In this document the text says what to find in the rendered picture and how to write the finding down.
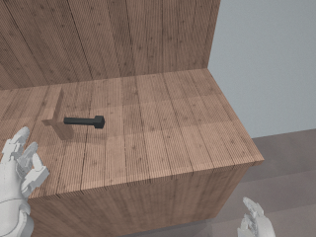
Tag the left robot forearm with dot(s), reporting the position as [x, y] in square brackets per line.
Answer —
[15, 220]

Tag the counter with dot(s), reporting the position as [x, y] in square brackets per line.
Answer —
[172, 149]

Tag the robot right hand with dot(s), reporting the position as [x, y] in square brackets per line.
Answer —
[259, 224]

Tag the tap lever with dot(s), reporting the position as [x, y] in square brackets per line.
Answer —
[98, 121]

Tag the robot left hand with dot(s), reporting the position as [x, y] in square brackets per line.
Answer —
[14, 166]

